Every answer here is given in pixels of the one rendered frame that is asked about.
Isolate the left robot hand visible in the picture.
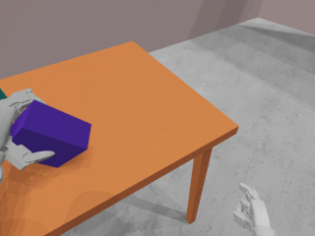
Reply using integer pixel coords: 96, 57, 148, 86
0, 88, 55, 170

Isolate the sponge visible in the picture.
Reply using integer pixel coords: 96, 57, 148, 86
10, 99, 92, 168

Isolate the robot right forearm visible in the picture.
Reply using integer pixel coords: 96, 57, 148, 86
252, 225, 278, 236

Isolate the table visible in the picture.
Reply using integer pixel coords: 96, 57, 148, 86
0, 41, 239, 236

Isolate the right robot hand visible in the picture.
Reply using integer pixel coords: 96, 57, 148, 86
233, 183, 273, 233

